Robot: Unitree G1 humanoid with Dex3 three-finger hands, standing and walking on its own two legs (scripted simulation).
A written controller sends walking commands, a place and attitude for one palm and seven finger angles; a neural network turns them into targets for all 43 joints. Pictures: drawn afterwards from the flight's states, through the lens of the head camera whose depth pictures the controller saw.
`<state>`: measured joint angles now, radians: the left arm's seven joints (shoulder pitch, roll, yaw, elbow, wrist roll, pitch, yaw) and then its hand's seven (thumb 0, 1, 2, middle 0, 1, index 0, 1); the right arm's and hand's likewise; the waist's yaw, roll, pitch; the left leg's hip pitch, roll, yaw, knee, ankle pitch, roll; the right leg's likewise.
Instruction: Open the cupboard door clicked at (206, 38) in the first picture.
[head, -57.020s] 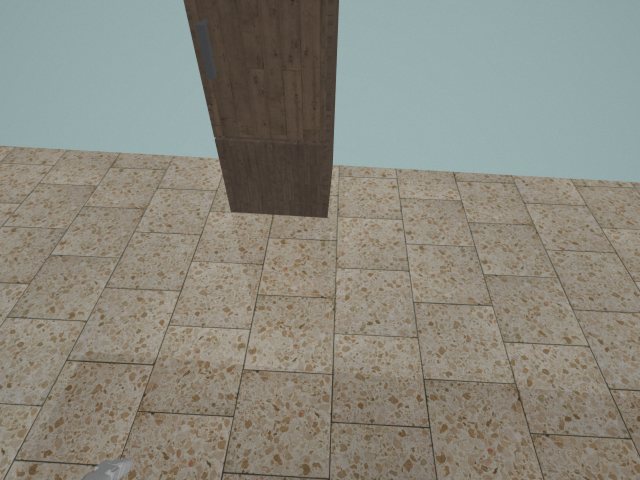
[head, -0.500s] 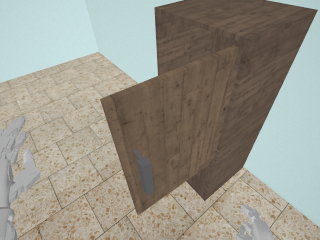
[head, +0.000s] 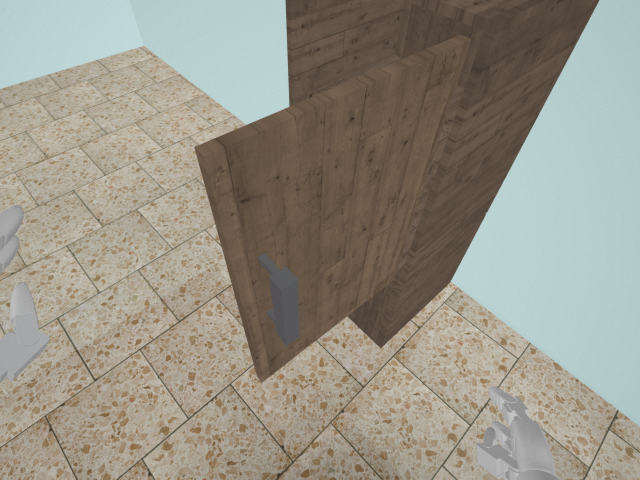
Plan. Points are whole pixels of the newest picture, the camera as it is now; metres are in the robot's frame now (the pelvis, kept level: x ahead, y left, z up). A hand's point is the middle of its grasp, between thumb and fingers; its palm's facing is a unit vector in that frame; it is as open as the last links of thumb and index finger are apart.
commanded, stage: step back with the hand held close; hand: left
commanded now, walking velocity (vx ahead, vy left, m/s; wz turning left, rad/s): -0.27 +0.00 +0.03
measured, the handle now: (277, 300) +0.36 +0.09 -0.02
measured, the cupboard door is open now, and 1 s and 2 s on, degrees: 88 88 88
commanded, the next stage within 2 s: stop stepping back and stand still in 0.74 s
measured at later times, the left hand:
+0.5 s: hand out of the picture +0.11 +0.30 +0.15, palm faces +0.47 -0.75 -0.46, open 7.4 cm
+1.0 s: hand out of the picture +0.04 +0.26 +0.18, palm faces +0.30 -0.86 -0.42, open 7.4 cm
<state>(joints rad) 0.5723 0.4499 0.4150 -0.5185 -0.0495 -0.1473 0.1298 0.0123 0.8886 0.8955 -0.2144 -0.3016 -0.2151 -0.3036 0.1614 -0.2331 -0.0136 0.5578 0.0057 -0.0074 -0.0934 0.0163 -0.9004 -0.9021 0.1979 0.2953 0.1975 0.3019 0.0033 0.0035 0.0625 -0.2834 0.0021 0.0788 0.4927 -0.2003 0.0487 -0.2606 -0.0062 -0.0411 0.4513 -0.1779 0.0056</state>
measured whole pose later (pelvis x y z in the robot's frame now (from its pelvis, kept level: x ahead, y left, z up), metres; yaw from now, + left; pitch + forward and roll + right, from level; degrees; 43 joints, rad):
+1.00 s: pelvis -0.21 +0.02 -0.02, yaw -5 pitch -3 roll -2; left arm 0.43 0.50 0.45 -0.55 -0.07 -0.19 0.12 0.01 0.89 0.90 -0.21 -0.30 -0.21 -0.30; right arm 0.16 -0.17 0.02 0.66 -0.01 -0.15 -0.06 0.02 -0.90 -0.90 0.20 0.30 0.20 0.30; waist -0.04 -0.05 0.05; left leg -0.43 -0.03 0.02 0.45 0.01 0.07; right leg -0.24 0.07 0.02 0.92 -0.57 0.00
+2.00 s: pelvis -0.32 +0.03 -0.01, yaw +1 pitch -2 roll +1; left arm 0.52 0.43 0.44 -0.49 -0.02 -0.24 0.16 0.01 0.89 0.90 -0.21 -0.30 -0.21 -0.30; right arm 0.21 -0.22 -0.02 0.62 0.00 -0.15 -0.08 0.02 -0.90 -0.90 0.20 0.30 0.20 0.30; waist 0.00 0.00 0.05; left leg -0.26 0.04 0.08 0.53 -0.24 -0.02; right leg -0.25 -0.02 -0.10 0.59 -0.31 -0.03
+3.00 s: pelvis -0.33 +0.07 +0.00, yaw +2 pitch -2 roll +0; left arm 0.28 0.23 0.02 1.14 0.01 0.01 0.02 0.00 0.92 0.90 -0.20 -0.30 -0.20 -0.30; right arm 0.25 -0.18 0.00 1.11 -0.02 0.03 -0.01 0.01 -0.90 -0.90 0.20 0.30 0.20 0.30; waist 0.00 0.04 0.07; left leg -0.23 0.00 0.07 0.41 -0.16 0.03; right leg -0.19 -0.05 -0.11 0.42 -0.20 0.00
